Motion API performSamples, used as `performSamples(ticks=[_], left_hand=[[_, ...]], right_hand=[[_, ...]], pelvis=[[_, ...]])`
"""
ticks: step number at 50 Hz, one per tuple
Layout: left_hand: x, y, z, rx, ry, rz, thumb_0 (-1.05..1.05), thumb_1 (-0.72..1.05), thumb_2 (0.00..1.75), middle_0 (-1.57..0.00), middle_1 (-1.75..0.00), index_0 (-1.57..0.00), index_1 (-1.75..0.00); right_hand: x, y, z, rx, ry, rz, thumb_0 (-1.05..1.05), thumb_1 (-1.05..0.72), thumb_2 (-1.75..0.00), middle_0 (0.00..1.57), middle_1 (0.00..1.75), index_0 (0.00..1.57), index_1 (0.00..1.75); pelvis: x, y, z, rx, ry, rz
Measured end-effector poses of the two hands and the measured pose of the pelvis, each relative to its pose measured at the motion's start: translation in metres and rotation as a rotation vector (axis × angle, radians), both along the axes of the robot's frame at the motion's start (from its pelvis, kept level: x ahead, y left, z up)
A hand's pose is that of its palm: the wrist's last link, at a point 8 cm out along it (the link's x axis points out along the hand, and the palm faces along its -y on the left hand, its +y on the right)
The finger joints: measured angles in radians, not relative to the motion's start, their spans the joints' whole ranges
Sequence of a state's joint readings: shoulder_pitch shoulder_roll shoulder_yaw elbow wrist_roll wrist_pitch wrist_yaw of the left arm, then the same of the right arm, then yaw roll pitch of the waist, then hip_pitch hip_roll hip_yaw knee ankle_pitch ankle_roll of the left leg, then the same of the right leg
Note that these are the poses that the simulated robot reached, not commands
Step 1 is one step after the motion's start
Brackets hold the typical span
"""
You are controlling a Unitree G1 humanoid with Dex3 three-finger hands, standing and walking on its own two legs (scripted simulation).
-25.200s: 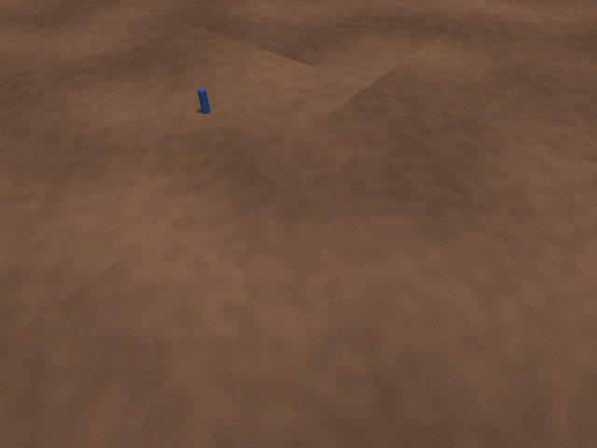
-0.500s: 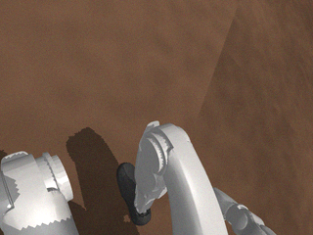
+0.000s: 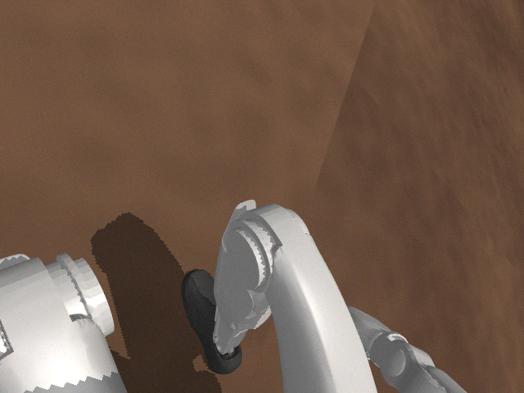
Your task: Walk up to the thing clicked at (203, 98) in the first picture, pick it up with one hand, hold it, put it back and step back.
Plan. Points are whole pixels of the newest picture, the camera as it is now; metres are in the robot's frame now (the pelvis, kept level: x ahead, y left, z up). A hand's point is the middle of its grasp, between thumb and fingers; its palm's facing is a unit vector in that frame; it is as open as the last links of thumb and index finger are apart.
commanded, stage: open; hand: left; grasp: from the side
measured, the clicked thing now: out of the picture +0.46 +0.32 -0.21
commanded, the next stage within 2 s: withdraw in 0.38 s
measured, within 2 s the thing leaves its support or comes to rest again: rests again in 0.12 s
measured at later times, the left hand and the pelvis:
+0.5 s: hand out of the picture +0.46 +0.31 -0.17, palm faces +0.38 -0.92 +0.00, open 12.8 cm; pelvis +0.00 +0.00 +0.00, yaw +0 degrees
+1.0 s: hand out of the picture +0.45 +0.39 -0.09, palm faces +0.36 -0.93 -0.11, open 17.2 cm; pelvis +0.00 +0.00 +0.01, yaw +1 degrees
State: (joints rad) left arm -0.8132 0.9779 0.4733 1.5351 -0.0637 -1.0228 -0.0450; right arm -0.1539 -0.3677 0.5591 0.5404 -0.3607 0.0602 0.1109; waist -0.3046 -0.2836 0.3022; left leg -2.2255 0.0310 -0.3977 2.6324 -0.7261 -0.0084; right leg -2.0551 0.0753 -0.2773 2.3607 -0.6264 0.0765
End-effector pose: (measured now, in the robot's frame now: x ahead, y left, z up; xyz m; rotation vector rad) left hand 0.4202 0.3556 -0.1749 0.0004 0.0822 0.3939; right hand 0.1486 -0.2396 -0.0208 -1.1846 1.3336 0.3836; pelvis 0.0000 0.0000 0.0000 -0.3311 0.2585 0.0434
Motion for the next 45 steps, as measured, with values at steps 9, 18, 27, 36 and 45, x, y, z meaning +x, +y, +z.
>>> performSamples(ticks=[9,18,27,36,45], left_hand=[[0.002,-0.001,0.005,0.003,-0.032,-0.008,0.0,-0.05,0.82,-0.91,-0.94,-0.92,-0.95],[0.003,0.002,0.01,-0.002,-0.024,-0.003,0.0,-0.2,0.49,-0.72,-0.65,-0.73,-0.64],[0.001,0.001,0.008,-0.013,-0.026,0.004,0.0,-0.3,0.33,-0.51,-0.44,-0.52,-0.43],[0.005,0.013,0.018,0.002,-0.084,0.038,-0.01,-0.35,0.23,-0.29,-0.25,-0.3,-0.24],[0.001,0.074,0.077,0.094,-0.123,0.07,-0.01,-0.48,0.11,-0.16,-0.12,-0.17,-0.11]], right_hand=[[0.001,-0.001,0.002,-0.011,-0.008,0.006,-0.01,-0.91,-0.89,0.2,0.3,0.21,0.3],[0.001,0.002,0.003,0.001,-0.025,0.004,-0.01,-0.92,-0.89,0.2,0.3,0.21,0.3],[0.0,0.004,0.003,0.003,-0.023,0.003,-0.01,-0.91,-0.89,0.2,0.3,0.21,0.3],[-0.001,0.003,0.005,-0.011,-0.026,-0.008,-0.01,-0.9,-0.89,0.2,0.3,0.21,0.3],[-0.008,-0.003,0.002,0.016,-0.059,-0.108,-0.01,-0.91,-0.89,0.2,0.3,0.21,0.3]], pelvis=[[-0.001,0.0,0.0,-0.003,-0.006,-0.002],[-0.003,0.001,0.001,-0.003,-0.008,-0.003],[-0.003,0.001,0.002,-0.002,-0.008,-0.005],[-0.004,0.001,0.002,-0.002,-0.01,-0.004],[-0.002,0.001,0.007,0.015,0.034,0.006]])
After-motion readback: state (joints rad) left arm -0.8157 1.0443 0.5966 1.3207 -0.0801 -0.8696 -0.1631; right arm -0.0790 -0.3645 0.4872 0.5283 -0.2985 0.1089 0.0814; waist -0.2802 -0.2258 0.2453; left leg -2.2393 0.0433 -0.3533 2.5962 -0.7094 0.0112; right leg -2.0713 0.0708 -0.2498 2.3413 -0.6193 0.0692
